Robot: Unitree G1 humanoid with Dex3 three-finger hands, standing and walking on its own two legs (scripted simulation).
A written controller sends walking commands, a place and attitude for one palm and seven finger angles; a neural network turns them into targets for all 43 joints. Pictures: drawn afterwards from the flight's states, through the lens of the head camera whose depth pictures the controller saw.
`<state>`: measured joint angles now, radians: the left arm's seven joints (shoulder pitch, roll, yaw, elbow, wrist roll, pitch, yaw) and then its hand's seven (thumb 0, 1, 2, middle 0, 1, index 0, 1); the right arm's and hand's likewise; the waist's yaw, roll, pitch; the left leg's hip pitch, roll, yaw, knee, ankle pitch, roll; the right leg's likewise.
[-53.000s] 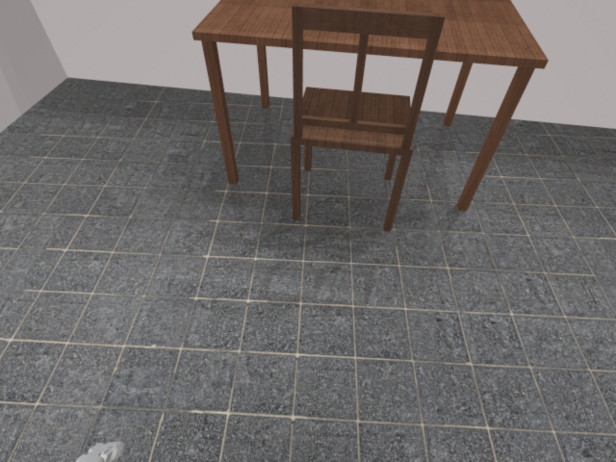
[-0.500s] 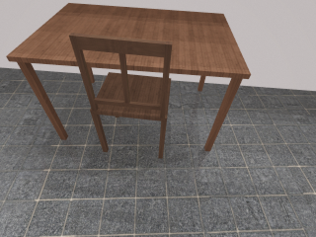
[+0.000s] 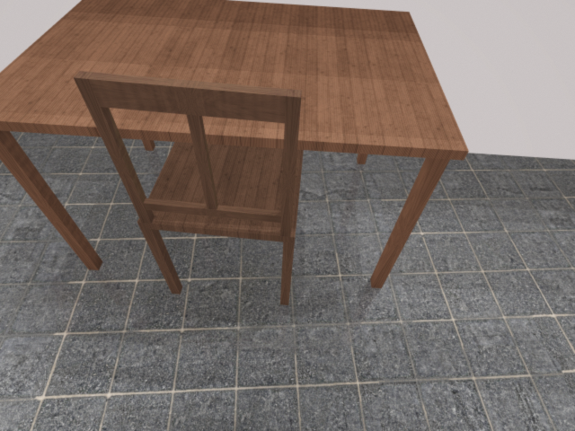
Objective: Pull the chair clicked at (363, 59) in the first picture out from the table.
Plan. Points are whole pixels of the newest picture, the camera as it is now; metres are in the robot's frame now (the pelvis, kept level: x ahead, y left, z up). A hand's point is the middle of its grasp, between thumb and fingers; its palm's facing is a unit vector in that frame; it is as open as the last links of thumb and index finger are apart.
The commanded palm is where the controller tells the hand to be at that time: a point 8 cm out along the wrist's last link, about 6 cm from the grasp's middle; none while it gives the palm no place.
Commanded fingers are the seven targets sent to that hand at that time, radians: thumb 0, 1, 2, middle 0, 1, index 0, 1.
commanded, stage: come to a stop and stand still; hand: left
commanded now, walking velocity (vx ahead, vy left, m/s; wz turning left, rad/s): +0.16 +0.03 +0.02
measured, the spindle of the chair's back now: (204, 166) +0.66 +0.22 -0.08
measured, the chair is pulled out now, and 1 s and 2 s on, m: -0.10 -0.10 -0.10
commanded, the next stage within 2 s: look again from close up in 0.98 s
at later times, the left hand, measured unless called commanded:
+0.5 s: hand out of the picture +0.14 +0.19 -0.17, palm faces +0.08 -0.97 -0.24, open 7.4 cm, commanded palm none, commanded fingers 0.00 0.90 0.90 -0.20 -0.30 -0.20 -0.30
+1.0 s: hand out of the picture +0.13 +0.14 -0.16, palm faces +0.05 -0.97 -0.23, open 7.3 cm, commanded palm none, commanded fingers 0.00 0.90 0.90 -0.20 -0.30 -0.20 -0.30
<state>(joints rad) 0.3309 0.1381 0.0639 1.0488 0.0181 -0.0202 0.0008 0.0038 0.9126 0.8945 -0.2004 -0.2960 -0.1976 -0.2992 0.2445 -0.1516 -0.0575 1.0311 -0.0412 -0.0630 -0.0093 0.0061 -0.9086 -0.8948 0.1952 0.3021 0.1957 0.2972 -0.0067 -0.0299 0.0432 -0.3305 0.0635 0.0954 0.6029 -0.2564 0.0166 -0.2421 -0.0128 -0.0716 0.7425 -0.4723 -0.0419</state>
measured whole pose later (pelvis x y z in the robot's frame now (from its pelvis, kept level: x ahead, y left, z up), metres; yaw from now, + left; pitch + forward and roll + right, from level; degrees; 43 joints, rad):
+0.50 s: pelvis +0.10 -0.01 +0.01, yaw +2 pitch +1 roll +0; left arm 0.18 0.18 0.06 1.03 0.01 0.04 0.05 0.00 0.91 0.89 -0.20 -0.30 -0.20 -0.30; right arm 0.20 -0.20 -0.06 1.04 -0.03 0.04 -0.03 0.01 -0.91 -0.89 0.20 0.30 0.20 0.30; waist 0.00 -0.01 0.11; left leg -0.19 0.04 0.11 0.50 -0.32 0.00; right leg -0.29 -0.03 -0.04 0.75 -0.45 -0.02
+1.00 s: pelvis +0.09 -0.04 +0.01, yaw +1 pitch -1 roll +0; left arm 0.26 0.16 0.00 0.96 0.02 0.01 0.04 0.00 0.92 0.89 -0.20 -0.30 -0.20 -0.30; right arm 0.21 -0.16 -0.01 0.95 -0.02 0.01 -0.01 0.01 -0.91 -0.89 0.20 0.30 0.20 0.30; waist 0.01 0.01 0.02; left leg -0.26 0.02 0.06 0.57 -0.30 0.01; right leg -0.24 0.03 0.00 0.58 -0.33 -0.02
